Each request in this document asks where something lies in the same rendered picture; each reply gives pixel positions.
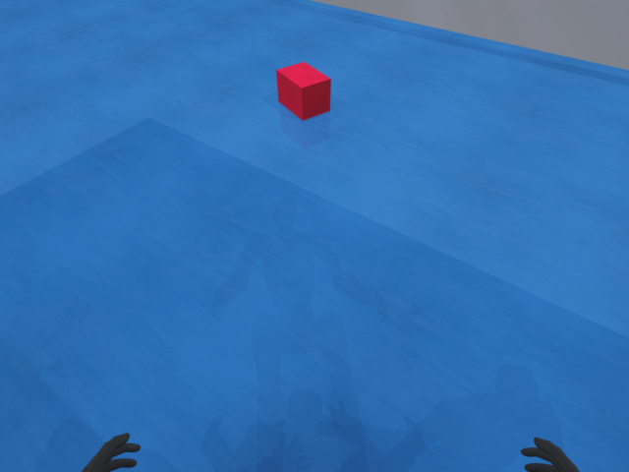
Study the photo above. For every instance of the carton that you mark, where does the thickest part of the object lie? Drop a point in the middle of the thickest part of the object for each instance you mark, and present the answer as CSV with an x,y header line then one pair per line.
x,y
304,90

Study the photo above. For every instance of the right robot hand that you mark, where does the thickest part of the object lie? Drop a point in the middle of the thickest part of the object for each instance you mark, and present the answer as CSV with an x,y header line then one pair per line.
x,y
548,451

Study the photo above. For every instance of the left robot hand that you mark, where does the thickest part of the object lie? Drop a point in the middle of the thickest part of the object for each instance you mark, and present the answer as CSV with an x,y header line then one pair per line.
x,y
102,461

